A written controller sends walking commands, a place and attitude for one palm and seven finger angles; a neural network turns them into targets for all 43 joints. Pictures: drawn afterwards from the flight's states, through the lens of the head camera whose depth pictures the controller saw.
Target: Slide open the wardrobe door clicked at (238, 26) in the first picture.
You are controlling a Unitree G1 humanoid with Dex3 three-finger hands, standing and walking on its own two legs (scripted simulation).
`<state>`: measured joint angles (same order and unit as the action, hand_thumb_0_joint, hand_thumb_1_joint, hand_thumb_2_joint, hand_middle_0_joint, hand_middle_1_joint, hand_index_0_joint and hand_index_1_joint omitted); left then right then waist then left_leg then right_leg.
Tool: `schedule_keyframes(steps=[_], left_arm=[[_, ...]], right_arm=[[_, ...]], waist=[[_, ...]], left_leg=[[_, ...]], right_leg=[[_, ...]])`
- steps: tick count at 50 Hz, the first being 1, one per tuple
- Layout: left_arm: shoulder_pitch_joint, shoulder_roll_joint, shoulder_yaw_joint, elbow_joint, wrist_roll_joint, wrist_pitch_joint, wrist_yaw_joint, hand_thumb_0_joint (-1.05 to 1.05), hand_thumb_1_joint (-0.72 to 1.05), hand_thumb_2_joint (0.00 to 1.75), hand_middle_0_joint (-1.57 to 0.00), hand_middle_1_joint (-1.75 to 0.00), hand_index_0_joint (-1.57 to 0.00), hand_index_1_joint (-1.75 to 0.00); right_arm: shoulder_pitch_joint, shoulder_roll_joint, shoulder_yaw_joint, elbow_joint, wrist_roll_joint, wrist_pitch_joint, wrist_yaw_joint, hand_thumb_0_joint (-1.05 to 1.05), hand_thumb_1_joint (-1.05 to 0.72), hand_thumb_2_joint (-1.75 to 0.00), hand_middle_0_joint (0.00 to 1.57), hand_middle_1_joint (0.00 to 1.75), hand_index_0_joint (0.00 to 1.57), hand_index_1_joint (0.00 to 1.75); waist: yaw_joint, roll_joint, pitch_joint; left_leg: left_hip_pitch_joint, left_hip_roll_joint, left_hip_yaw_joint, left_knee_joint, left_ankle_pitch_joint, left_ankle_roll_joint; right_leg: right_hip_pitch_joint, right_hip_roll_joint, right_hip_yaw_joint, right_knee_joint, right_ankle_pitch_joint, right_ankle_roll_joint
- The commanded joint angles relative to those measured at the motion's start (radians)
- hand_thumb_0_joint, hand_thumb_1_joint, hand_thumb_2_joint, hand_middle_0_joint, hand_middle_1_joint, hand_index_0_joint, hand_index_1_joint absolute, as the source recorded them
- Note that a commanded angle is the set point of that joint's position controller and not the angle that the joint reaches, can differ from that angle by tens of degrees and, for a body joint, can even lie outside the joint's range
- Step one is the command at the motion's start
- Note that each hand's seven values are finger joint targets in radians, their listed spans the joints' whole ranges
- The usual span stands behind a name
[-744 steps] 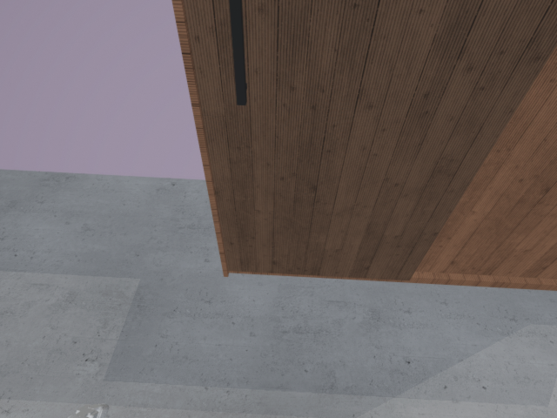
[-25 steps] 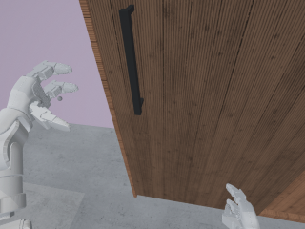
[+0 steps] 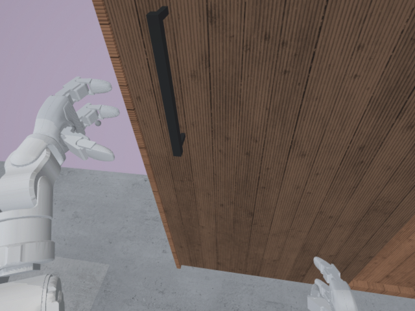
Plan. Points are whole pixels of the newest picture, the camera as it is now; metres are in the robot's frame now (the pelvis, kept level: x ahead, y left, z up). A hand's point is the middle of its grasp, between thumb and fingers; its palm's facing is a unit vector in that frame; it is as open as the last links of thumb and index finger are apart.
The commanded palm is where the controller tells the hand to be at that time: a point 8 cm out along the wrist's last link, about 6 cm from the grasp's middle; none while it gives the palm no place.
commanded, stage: move the hooked fingers beside the handle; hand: left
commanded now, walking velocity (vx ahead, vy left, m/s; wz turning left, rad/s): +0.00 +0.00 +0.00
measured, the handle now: (171, 92) +0.46 +0.10 +0.23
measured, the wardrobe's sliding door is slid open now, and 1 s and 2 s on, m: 0.00 0.00 0.00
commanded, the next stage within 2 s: feel for the door with the fingertips in 1.38 s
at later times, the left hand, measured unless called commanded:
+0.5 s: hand (133, 107) +0.41 +0.16 +0.23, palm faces -0.05 -1.00 -0.04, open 14.0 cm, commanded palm +0.38 +0.22 +0.24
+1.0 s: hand (134, 106) +0.41 +0.17 +0.23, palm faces -0.05 -1.00 -0.03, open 14.0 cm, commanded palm +0.38 +0.22 +0.24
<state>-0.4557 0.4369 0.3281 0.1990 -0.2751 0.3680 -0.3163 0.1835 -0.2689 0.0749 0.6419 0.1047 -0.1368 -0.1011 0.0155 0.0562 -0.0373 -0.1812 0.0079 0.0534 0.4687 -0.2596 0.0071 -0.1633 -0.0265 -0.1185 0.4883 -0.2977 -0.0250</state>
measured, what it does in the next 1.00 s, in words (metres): stands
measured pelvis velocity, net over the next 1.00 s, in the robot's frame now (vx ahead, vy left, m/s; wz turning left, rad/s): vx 0.00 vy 0.00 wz -0.02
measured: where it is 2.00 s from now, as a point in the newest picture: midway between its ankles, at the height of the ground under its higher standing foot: outside the picture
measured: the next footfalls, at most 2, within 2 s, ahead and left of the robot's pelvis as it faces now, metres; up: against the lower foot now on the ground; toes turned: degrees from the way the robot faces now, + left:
none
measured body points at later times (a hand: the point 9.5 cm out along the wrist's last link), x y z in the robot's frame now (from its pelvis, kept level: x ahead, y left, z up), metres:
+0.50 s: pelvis +0.00 -0.01 +0.00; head -0.01 -0.03 +0.45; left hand +0.40 +0.22 +0.23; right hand +0.14 -0.26 -0.10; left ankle +0.00 +0.12 -0.74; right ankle -0.02 -0.09 -0.74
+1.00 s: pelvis +0.00 +0.00 +0.00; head -0.01 -0.03 +0.45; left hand +0.41 +0.22 +0.23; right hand +0.14 -0.26 -0.10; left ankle +0.00 +0.12 -0.74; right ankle -0.02 -0.09 -0.74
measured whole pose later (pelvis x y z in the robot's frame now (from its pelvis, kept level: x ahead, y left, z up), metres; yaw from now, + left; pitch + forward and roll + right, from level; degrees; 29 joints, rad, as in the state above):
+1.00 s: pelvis +0.00 +0.00 +0.00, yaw -1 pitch -1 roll +1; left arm -0.65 0.39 0.27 0.49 -0.23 0.27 -0.23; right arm 0.24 -0.28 0.05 0.66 0.10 -0.07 -0.10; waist -0.02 0.05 -0.04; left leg -0.17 0.02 0.07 0.43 -0.25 0.00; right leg -0.16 -0.01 -0.10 0.45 -0.28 -0.03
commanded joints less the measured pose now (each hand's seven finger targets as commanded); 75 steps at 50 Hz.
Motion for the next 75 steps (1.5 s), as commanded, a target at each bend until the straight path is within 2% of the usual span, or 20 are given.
schedule_keyframes(steps=[1, 9, 11, 13, 17, 23, 28, 33, 37, 38, 41, 42, 44, 48, 52, 59, 61, 64, 66, 75], left_arm=[[-0.459, 0.269, 0.077, -0.162, -0.001, -0.078, 0.019, 0.0, -0.5, 0.3, -0.3, -1.2, -0.3, -1.2], [-0.591, 0.217, 0.017, -0.072, 0.001, -0.121, 0.023, 0.0, -0.5, 0.3, -0.3, -1.2, -0.3, -1.2], [-0.55, 0.253, 0.051, -0.028, 0.004, -0.125, 0.032, 0.0, -0.5, 0.3, -0.3, -1.2, -0.3, -1.2], [-0.595, 0.202, 0.006, -0.024, 0.007, -0.126, 0.037, 0.0, -0.5, 0.3, -0.3, -1.2, -0.3, -1.2], [-0.641, 0.207, 0.002, 0.033, 0.017, -0.128, 0.062, 0.0, -0.5, 0.3, -0.3, -1.2, -0.3, -1.2], [-0.679, 0.256, 0.055, 0.051, 0.031, -0.174, 0.089, 0.0, -0.5, 0.3, -0.3, -1.2, -0.3, -1.2], [-0.681, 0.214, 0.008, 0.133, 0.04, -0.175, 0.08, 0.0, -0.5, 0.3, -0.3, -1.2, -0.3, -1.2], [-0.722, 0.197, -0.013, 0.114, 0.039, -0.192, 0.076, 0.0, -0.5, 0.3, -0.3, -1.2, -0.3, -1.2], [-0.719, 0.258, 0.044, 0.095, 0.039, -0.207, 0.08, 0.0, -0.5, 0.3, -0.3, -1.2, -0.3, -1.2], [-0.715, 0.216, 0.013, 0.086, 0.04, -0.207, 0.077, 0.0, -0.5, 0.3, -0.3, -1.2, -0.3, -1.2], [-0.659, 0.233, 0.037, 0.07, 0.043, -0.201, 0.084, 0.0, -0.5, 0.3, -0.3, -1.2, -0.3, -1.2], [-0.653, 0.186, 0.002, 0.059, 0.039, -0.193, 0.08, 0.0, -0.5, 0.3, -0.3, -1.2, -0.3, -1.2], [-0.653, 0.164, -0.011, 0.079, 0.031, -0.174, 0.081, 0.0, -0.5, 0.3, -0.3, -1.2, -0.3, -1.2], [-0.65, 0.234, 0.041, 0.07, 0.038, -0.157, 0.092, 0.0, -0.5, 0.3, -0.3, -1.2, -0.3, -1.2], [-0.678, 0.201, 0.008, -0.002, 0.037, -0.176, 0.089, 0.0, -0.5, 0.3, -0.3, -1.2, -0.3, -1.2], [-0.699, 0.124, -0.05, 0.046, 0.029, -0.142, 0.097, 0.0, -0.5, 0.3, -0.3, -1.2, -0.3, -1.2], [-0.649, 0.181, 0.006, 0.063, 0.032, -0.138, 0.108, 0.0, -0.5, 0.3, -0.3, -1.2, -0.3, -1.2], [-0.672, 0.195, 0.011, 0.058, 0.039, -0.142, 0.111, 0.0, -0.5, 0.3, -0.3, -1.2, -0.3, -1.2], [-0.637, 0.219, 0.029, 0.058, 0.044, -0.151, 0.108, 0.0, -0.5, 0.3, -0.3, -1.2, -0.3, -1.2], [-0.673, 0.139, -0.038, 0.0, 0.023, -0.144, 0.085, 0.0, -0.5, 0.3, -0.3, -1.2, -0.3, -1.2]], right_arm=[[-0.131, -0.114, -0.045, -0.16, -0.003, -0.052, -0.015, 0.0, -0.9, -0.9, 0.2, 0.3, 0.2, 0.3], [-0.11, -0.113, -0.046, -0.142, -0.003, -0.053, -0.02, 0.0, -0.9, -0.9, 0.2, 0.3, 0.2, 0.3], [-0.097, -0.122, -0.051, -0.134, -0.005, -0.048, -0.018, 0.0, -0.9, -0.9, 0.2, 0.3, 0.2, 0.3], [-0.097, -0.117, -0.048, -0.138, -0.004, -0.045, -0.016, 0.0, -0.9, -0.9, 0.2, 0.3, 0.2, 0.3], [-0.08, -0.122, -0.054, -0.125, -0.003, -0.031, -0.015, 0.0, -0.9, -0.9, 0.2, 0.3, 0.2, 0.3], [-0.055, -0.121, -0.059, -0.123, -0.012, -0.025, -0.013, 0.0, -0.9, -0.9, 0.2, 0.3, 0.2, 0.3], [-0.036, -0.126, -0.064, -0.117, -0.006, -0.011, -0.012, 0.0, -0.9, -0.9, 0.2, 0.3, 0.2, 0.3], [-0.025, -0.127, -0.069, -0.122, -0.006, -0.007, -0.014, 0.0, -0.9, -0.9, 0.2, 0.3, 0.2, 0.3], [-0.02, -0.132, -0.071, -0.122, -0.01, -0.005, -0.014, 0.0, -0.9, -0.9, 0.2, 0.3, 0.2, 0.3], [-0.026, -0.125, -0.07, -0.127, -0.008, -0.005, -0.013, 0.0, -0.9, -0.9, 0.2, 0.3, 0.2, 0.3], [-0.026, -0.127, -0.073, -0.132, -0.01, -0.002, -0.007, 0.0, -0.9, -0.9, 0.2, 0.3, 0.2, 0.3], [-0.039, -0.122, -0.069, -0.138, -0.007, -0.001, -0.006, 0.0, -0.9, -0.9, 0.2, 0.3, 0.2, 0.3], [-0.039, -0.123, -0.07, -0.133, -0.006, 0.002, -0.006, 0.0, -0.9, -0.9, 0.2, 0.3, 0.2, 0.3], [-0.042, -0.127, -0.069, -0.138, -0.007, 0.014, -0.009, 0.0, -0.9, -0.9, 0.2, 0.3, 0.2, 0.3], [-0.056, -0.118, -0.065, -0.148, -0.009, 0.013, -0.009, 0.0, -0.9, -0.9, 0.2, 0.3, 0.2, 0.3], [-0.066, -0.114, -0.061, -0.129, -0.006, 0.018, -0.012, 0.0, -0.9, -0.9, 0.2, 0.3, 0.2, 0.3], [-0.061, -0.123, -0.065, -0.129, -0.009, 0.024, -0.01, 0.0, -0.9, -0.9, 0.2, 0.3, 0.2, 0.3], [-0.068, -0.118, -0.06, -0.138, -0.011, 0.032, -0.009, 0.0, -0.9, -0.9, 0.2, 0.3, 0.2, 0.3], [-0.07, -0.12, -0.063, -0.143, -0.009, 0.037, -0.007, 0.0, -0.9, -0.9, 0.2, 0.3, 0.2, 0.3], [-0.079, -0.114, -0.06, -0.149, -0.005, 0.023, -0.012, 0.0, -0.9, -0.9, 0.2, 0.3, 0.2, 0.3]], waist=[[-0.001, -0.028, -0.218], [-0.022, 0.002, -0.244], [-0.01, -0.052, -0.243], [-0.019, -0.036, -0.241], [-0.026, -0.039, -0.223], [-0.019, -0.057, -0.295], [-0.031, -0.045, -0.236], [-0.039, -0.033, -0.273], [-0.025, -0.051, -0.3], [-0.03, -0.041, -0.301], [-0.013, -0.03, -0.307], [-0.018, -0.015, -0.293], [-0.028, -0.054, -0.253], [-0.018, -0.054, -0.252], [-0.027, -0.034, -0.286], [-0.039, -0.034, -0.239], [-0.019, -0.072, -0.258], [-0.024, -0.084, -0.254], [-0.015, -0.055, -0.258], [-0.034, -0.012, -0.246]], left_leg=[[0.126, 0.002, -0.084, -0.024, 0.236, 0.031], [0.147, -0.003, -0.087, -0.025, 0.228, 0.035], [0.126, 0.001, -0.087, -0.027, 0.233, 0.037], [0.125, -0.001, -0.085, -0.033, 0.23, 0.036], [0.113, 0.0, -0.078, -0.04, 0.21, 0.039], [0.126, 0.001, -0.072, -0.04, 0.268, 0.042], [0.099, 0.0, -0.058, -0.044, 0.25, 0.043], [0.129, 0.001, -0.062, -0.044, 0.264, 0.046], [0.132, 0.0, -0.063, -0.049, 0.289, 0.049], [0.145, 0.0, -0.058, -0.046, 0.302, 0.049], [0.15, 0.003, -0.063, -0.045, 0.332, 0.045], [0.152, 0.0, -0.057, -0.048, 0.323, 0.045], [0.142, 0.004, -0.059, -0.05, 0.292, 0.044], [0.123, 0.002, -0.058, -0.056, 0.278, 0.045], [0.166, 0.002, -0.065, -0.048, 0.32, 0.045], [0.168, 0.004, -0.073, -0.055, 0.265, 0.04], [0.153, 0.003, -0.075, -0.058, 0.279, 0.039], [0.132, 0.001, -0.068, -0.062, 0.277, 0.041], [0.142, 0.003, -0.065, -0.059, 0.294, 0.042], [0.165, 0.003, -0.077, -0.063, 0.261, 0.038]], right_leg=[[-0.011, -0.024, 0.069, -0.068, 0.321, 0.009], [-0.02, -0.025, 0.074, -0.069, 0.326, 0.004], [0.0, -0.025, 0.076, -0.073, 0.329, 0.006], [-0.008, -0.025, 0.073, -0.067, 0.332, 0.005], [-0.019, -0.024, 0.081, -0.078, 0.31, 0.007], [0.046, -0.022, 0.085, -0.066, 0.384, 0.007], [0.024, -0.022, 0.088, -0.076, 0.39, 0.01], [0.028, -0.017, 0.089, -0.076, 0.39, 0.006], [0.063, -0.017, 0.09, -0.075, 0.42, 0.006], [0.059, -0.015, 0.09, -0.072, 0.434, 0.007], [0.074, -0.014, 0.083, -0.068, 0.45, 0.002], [0.06, -0.013, 0.085, -0.071, 0.446, 0.002], [0.029, -0.009, 0.079, -0.078, 0.418, 0.005], [0.043, -0.012, 0.086, -0.085, 0.405, 0.006], [0.05, -0.009, 0.083, -0.078, 0.43, 0.001], [-0.008, -0.004, 0.077, -0.091, 0.356, -0.001], [0.027, -0.006, 0.076, -0.089, 0.373, 0.0], [0.044, -0.011, 0.079, -0.087, 0.388, 0.002], [0.052, -0.011, 0.083, -0.089, 0.4, 0.0], [0.009, -0.007, 0.076, -0.095, 0.345, -0.004]])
